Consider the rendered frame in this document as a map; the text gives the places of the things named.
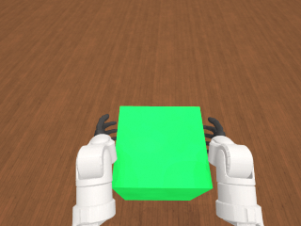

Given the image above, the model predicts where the carton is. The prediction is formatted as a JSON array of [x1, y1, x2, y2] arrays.
[[112, 105, 213, 201]]

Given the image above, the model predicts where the robot left hand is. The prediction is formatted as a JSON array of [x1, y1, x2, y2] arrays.
[[94, 114, 118, 146]]

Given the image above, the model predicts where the left robot forearm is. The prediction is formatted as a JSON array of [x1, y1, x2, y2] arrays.
[[72, 134, 118, 226]]

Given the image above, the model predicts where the robot right hand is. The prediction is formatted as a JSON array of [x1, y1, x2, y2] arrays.
[[202, 117, 226, 153]]

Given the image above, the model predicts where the right robot forearm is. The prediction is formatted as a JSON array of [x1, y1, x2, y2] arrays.
[[208, 136, 264, 226]]

